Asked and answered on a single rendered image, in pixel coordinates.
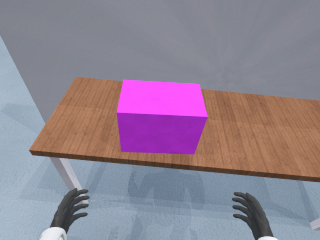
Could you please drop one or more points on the robot right hand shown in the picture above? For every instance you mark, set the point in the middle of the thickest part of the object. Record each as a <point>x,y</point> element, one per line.
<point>256,220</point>

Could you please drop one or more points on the robot left forearm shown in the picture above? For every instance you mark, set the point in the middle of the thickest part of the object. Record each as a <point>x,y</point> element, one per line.
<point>54,233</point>

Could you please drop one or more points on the carton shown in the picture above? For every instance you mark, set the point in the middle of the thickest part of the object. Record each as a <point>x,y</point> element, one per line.
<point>160,117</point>

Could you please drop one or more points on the table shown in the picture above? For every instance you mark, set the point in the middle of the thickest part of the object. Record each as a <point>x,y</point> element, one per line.
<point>244,134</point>

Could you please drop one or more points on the robot left hand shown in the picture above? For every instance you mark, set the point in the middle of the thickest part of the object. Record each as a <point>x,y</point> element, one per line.
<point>63,217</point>

